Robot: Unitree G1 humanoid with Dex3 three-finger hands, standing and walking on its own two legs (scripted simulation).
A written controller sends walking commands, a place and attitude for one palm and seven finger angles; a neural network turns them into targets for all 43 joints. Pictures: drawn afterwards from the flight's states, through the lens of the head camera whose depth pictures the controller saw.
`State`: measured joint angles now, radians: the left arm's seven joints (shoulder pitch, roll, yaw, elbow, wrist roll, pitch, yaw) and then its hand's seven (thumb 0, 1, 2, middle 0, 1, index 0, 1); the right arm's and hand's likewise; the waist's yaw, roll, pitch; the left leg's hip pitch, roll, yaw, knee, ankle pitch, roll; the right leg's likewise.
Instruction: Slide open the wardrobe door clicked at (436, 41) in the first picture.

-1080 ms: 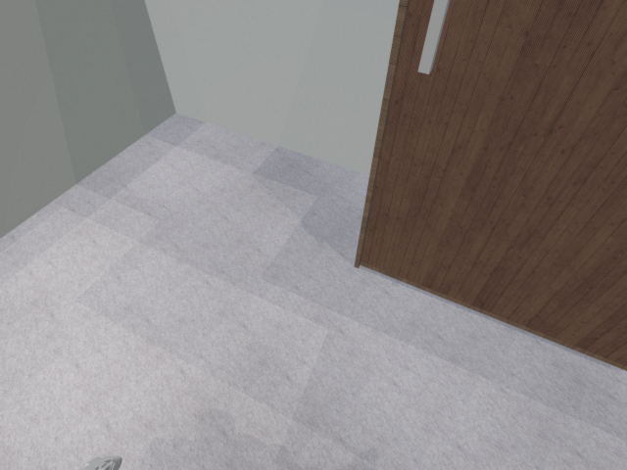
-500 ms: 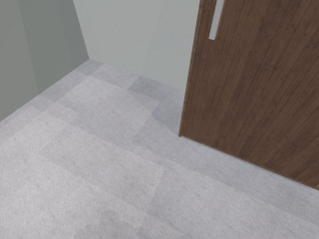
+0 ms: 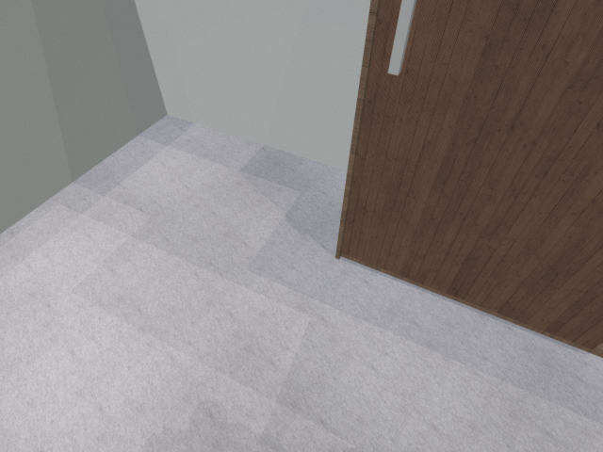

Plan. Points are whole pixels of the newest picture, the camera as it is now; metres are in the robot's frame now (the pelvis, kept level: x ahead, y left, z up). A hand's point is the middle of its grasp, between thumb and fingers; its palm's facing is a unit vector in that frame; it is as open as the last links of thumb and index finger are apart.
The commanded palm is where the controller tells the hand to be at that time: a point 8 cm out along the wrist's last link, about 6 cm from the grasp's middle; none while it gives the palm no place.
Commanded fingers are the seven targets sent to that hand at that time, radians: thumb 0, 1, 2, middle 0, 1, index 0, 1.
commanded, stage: look at it before walking up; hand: left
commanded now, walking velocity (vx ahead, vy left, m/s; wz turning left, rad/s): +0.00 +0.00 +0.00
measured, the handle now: out of the picture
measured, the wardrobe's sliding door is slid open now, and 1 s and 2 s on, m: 0.00 0.00 0.00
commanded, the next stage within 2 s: turn to face it in 0.36 s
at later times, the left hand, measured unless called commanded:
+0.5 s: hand out of the picture +0.07 +0.25 -0.16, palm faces -0.03 -0.94 -0.34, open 7.4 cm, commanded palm none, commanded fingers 0.00 0.90 0.90 -0.20 -0.30 -0.20 -0.30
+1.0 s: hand out of the picture +0.04 +0.18 -0.18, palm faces -0.14 -0.97 -0.22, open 7.4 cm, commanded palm none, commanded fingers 0.00 0.90 0.90 -0.20 -0.30 -0.20 -0.30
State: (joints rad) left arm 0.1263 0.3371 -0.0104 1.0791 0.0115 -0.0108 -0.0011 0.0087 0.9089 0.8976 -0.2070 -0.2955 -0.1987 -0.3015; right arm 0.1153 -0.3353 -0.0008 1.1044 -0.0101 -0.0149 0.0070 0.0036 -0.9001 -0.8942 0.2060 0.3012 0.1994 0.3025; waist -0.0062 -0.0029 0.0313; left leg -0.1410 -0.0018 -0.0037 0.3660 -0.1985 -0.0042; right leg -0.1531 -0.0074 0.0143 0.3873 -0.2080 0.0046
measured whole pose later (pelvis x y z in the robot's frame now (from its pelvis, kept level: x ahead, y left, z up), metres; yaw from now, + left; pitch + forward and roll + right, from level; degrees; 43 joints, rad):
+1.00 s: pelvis -0.03 +0.00 -0.01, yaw -10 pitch +1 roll +1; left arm 0.24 0.19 0.03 0.92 0.03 0.05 0.01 0.01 0.91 0.90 -0.21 -0.30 -0.20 -0.30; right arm 0.15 -0.22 -0.05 0.95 0.00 0.03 -0.02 0.00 -0.90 -0.89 0.20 0.30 0.20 0.30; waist 0.02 -0.02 0.08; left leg -0.38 0.00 0.02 0.82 -0.46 -0.03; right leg -0.37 0.07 0.17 0.55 -0.20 -0.01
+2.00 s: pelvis +0.11 +0.01 +0.00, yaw -24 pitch +0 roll +0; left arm 0.29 0.19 0.06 1.08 0.03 0.00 -0.01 0.01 0.92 0.90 -0.20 -0.29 -0.19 -0.30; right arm 0.38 -0.09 -0.02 1.09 -0.02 -0.08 -0.02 0.00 -0.90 -0.89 0.20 0.30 0.20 0.30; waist -0.01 -0.04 0.00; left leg -0.13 0.01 0.19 0.38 -0.26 0.05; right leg -0.51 -0.09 -0.07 1.08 -0.27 0.01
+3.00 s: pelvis +0.42 -0.11 -0.01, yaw -23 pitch -1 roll +0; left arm 0.25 0.17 0.04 1.08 0.02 0.01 0.03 0.01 0.93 0.90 -0.20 -0.29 -0.19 -0.30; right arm 0.25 -0.13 -0.04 1.09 -0.02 -0.02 -0.03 -0.01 -0.94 -0.89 0.20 0.30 0.20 0.30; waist -0.01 -0.03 0.05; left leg -0.20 0.04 0.20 0.45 -0.24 0.04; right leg -0.36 -0.08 -0.08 0.67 -0.30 0.03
